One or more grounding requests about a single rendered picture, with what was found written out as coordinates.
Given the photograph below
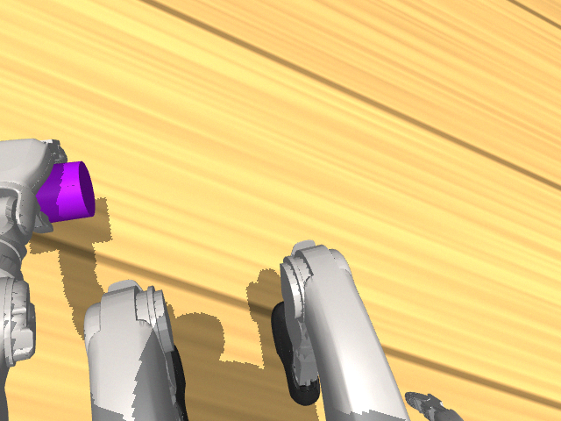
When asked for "can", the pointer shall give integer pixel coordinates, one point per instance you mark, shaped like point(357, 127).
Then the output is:
point(67, 193)

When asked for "left robot foot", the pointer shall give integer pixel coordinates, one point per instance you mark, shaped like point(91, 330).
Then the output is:
point(180, 385)

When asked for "right robot hand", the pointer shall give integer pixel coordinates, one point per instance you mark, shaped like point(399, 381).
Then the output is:
point(431, 407)

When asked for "left robot hand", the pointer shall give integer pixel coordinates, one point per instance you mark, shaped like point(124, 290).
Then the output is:
point(29, 162)

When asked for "right robot foot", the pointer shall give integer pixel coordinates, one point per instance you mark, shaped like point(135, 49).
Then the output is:
point(303, 395)

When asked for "left robot arm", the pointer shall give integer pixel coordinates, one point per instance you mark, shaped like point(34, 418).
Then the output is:
point(18, 207)

